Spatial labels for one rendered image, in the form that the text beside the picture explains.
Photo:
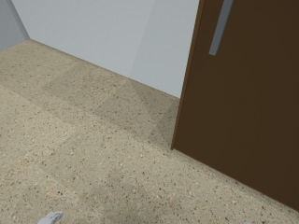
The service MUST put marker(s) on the wardrobe door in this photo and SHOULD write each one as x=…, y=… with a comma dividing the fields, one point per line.
x=240, y=113

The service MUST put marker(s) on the handle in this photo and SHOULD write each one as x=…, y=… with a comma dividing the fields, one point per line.
x=225, y=11

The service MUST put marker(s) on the left robot hand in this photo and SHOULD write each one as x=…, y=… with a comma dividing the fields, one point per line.
x=51, y=217

